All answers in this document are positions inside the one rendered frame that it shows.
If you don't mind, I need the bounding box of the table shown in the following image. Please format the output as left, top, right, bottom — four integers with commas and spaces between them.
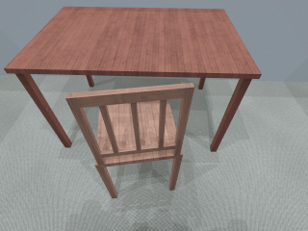
4, 6, 262, 152

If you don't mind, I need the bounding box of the chair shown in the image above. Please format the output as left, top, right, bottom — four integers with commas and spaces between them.
65, 83, 195, 199

